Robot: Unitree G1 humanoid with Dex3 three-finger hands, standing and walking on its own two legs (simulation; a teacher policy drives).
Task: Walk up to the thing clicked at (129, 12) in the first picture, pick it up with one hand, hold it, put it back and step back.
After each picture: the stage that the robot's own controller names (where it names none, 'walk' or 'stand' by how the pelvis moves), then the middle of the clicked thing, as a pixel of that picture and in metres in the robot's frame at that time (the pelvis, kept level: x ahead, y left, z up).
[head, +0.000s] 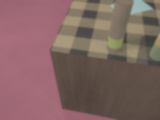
stand; (118, 27) +0.61 -0.14 +0.05
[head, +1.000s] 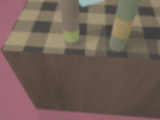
walk; (70, 19) +0.59 +0.09 +0.09
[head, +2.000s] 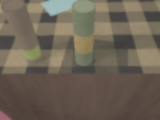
stand; (26, 36) +0.49 +0.23 +0.09
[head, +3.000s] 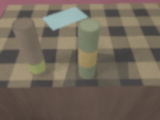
walk; (32, 51) +0.46 +0.21 +0.06
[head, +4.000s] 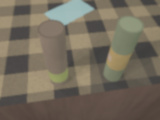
stand; (56, 58) +0.39 +0.10 +0.08
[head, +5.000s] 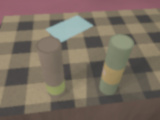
stand; (53, 71) +0.37 +0.12 +0.06
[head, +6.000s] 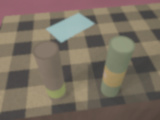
stand; (52, 75) +0.36 +0.12 +0.05
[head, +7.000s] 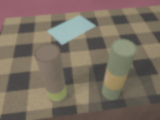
stand; (53, 78) +0.35 +0.12 +0.05
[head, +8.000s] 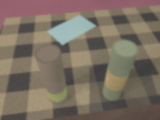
stand; (54, 79) +0.34 +0.12 +0.05
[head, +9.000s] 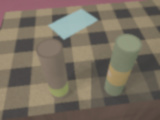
rise first; (55, 74) +0.35 +0.11 +0.05
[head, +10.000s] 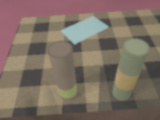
go down; (65, 75) +0.36 +0.10 +0.05
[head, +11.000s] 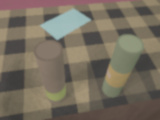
go down; (53, 77) +0.34 +0.10 +0.06
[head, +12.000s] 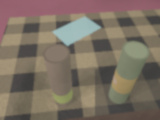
approach; (60, 80) +0.34 +0.09 +0.06
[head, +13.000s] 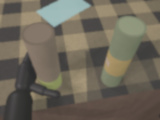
close; (46, 64) +0.36 +0.11 +0.10
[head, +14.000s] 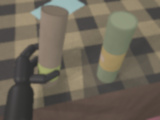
lift; (50, 50) +0.41 +0.09 +0.11
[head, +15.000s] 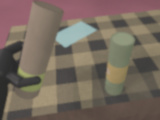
lift; (36, 54) +0.32 +0.13 +0.22
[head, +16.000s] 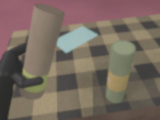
lift; (39, 56) +0.32 +0.13 +0.21
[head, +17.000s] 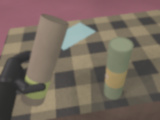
hold; (42, 63) +0.32 +0.12 +0.18
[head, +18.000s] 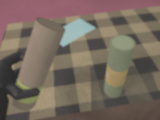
hold; (35, 67) +0.31 +0.14 +0.17
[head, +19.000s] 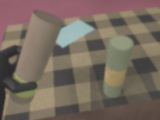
crouch; (33, 61) +0.31 +0.14 +0.19
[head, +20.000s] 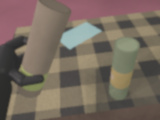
crouch; (40, 53) +0.30 +0.12 +0.23
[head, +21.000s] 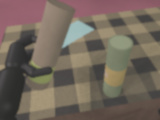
lower; (48, 49) +0.36 +0.10 +0.20
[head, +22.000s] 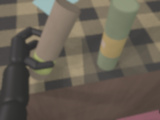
lower; (51, 44) +0.42 +0.09 +0.12
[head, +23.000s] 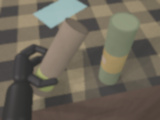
lower; (56, 61) +0.37 +0.08 +0.10
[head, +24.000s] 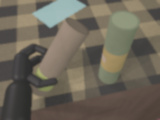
lower; (55, 61) +0.37 +0.08 +0.11
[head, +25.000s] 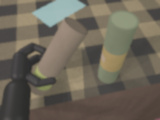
lower; (54, 60) +0.37 +0.08 +0.11
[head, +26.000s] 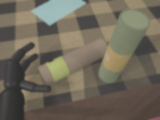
withdraw; (74, 60) +0.42 +0.03 +0.02
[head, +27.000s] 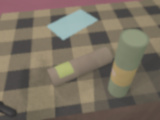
sink last; (80, 66) +0.44 +0.03 +0.00
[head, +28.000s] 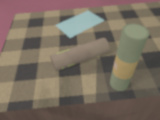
stand; (80, 53) +0.52 +0.06 +0.00
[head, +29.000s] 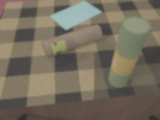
stand; (72, 40) +0.56 +0.07 +0.02
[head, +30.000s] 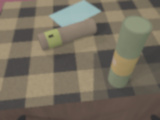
stand; (67, 33) +0.59 +0.10 +0.02
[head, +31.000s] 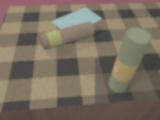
stand; (67, 34) +0.62 +0.10 -0.01
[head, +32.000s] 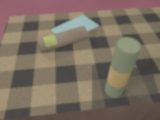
stand; (62, 38) +0.65 +0.12 -0.04
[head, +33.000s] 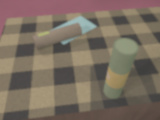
stand; (57, 35) +0.68 +0.15 -0.04
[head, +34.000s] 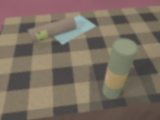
stand; (52, 29) +0.72 +0.18 -0.04
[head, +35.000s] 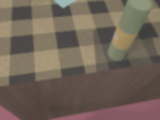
walk; out of the picture +0.88 +0.18 -0.03
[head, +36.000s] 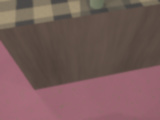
walk; out of the picture +1.23 +0.32 -0.01
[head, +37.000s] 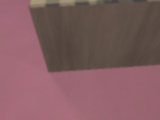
stand; out of the picture +1.54 +0.21 -0.02
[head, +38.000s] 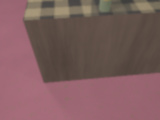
stand; out of the picture +1.53 +0.24 -0.04
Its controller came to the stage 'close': yes
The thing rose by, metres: 0.19
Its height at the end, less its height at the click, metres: -0.10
